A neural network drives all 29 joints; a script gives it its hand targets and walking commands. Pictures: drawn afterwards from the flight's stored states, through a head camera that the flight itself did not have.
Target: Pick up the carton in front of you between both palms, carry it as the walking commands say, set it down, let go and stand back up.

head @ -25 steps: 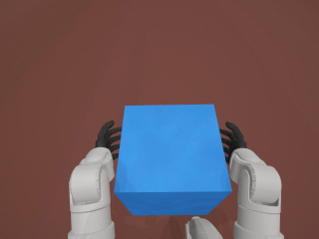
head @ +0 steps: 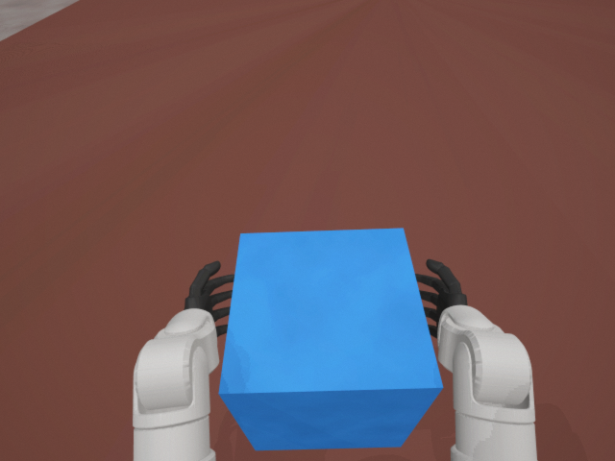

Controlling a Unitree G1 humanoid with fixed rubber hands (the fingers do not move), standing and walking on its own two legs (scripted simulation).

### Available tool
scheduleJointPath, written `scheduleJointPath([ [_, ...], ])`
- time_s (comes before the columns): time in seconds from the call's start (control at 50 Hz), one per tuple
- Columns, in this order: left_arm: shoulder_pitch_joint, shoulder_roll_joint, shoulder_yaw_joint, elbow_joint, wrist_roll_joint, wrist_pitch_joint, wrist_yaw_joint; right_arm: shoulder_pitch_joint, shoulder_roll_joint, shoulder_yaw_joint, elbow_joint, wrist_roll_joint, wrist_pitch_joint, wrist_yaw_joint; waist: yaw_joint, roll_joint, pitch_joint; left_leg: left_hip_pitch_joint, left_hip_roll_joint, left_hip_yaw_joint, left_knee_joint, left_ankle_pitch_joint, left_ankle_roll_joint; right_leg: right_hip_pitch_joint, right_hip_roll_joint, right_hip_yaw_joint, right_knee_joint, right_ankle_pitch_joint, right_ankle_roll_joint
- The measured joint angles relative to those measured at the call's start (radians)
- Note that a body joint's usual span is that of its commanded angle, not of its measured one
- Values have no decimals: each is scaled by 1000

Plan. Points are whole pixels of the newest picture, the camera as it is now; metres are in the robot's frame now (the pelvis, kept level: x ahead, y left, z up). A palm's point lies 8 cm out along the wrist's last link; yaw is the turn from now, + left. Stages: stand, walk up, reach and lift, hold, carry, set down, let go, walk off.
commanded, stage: carry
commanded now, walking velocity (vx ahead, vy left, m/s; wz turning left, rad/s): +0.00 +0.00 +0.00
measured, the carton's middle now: (324, 346) +0.27 +0.01 +0.01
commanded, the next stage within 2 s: hold in 1.96 s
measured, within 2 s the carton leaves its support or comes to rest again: neither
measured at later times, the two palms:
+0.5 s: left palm (213, 255) +0.38 +0.16 +0.08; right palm (426, 261) +0.36 -0.13 +0.08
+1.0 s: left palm (208, 285) +0.33 +0.16 +0.07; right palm (430, 292) +0.32 -0.13 +0.07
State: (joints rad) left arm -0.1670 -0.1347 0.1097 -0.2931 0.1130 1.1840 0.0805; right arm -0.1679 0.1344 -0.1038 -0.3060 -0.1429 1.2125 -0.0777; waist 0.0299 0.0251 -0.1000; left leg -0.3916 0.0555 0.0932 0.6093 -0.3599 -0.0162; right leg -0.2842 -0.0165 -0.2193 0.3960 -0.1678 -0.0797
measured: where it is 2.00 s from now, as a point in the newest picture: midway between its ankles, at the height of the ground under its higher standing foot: outside the picture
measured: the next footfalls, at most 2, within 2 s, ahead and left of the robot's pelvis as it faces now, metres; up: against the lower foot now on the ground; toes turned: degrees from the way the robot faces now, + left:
left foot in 0.06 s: +0.13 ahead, +0.14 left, +0.00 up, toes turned -14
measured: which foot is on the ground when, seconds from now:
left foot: up 0.00-0.04, down 0.06-1.00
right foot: down 0.00-1.00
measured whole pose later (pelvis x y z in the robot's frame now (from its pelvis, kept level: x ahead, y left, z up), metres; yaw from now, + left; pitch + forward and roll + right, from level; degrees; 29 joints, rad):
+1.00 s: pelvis +0.07 +0.03 -0.01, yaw -3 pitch +2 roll +0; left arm -0.12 -0.13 0.09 -0.20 0.16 1.14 0.06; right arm -0.12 0.13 -0.09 -0.20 -0.16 1.15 -0.07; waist 0.00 0.00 -0.16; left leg -0.30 0.06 0.17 0.53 -0.26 0.01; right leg -0.23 -0.05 -0.16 0.53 -0.34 -0.01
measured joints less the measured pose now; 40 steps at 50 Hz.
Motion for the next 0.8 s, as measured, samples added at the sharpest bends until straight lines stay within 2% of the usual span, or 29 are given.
scheduleJointPath([
  [0.04,1,0,-2,-11,-1,3,-1,4,0,3,-14,0,3,0,-7,5,-8,20,15,24,-108,123,-3,19,2,4,32,-40,10],
  [0.08,4,1,-4,-10,2,10,-3,11,-1,6,-16,0,9,-2,-14,9,-29,48,29,39,-145,231,4,34,4,7,76,-91,22],
  [0.2,-4,0,7,31,20,43,-6,1,-1,0,45,1,26,-1,-28,-42,-83,86,11,68,-98,114,18,67,-23,34,112,-169,51],
  [0.36,-15,-1,9,23,26,36,-6,-8,1,-8,48,10,7,-2,-34,-40,-65,77,6,78,-55,59,23,52,-37,52,154,-206,77],
  [0.6,3,1,-1,-2,18,26,-5,11,-1,3,13,11,5,-5,-30,-28,-56,72,5,77,-24,28,26,54,-41,57,168,-232,78],
  [0.8,15,2,-6,13,21,27,-6,22,-3,7,27,8,8,-4,-30,-30,-60,84,5,80,-45,57,29,61,-41,57,156,-208,75],
])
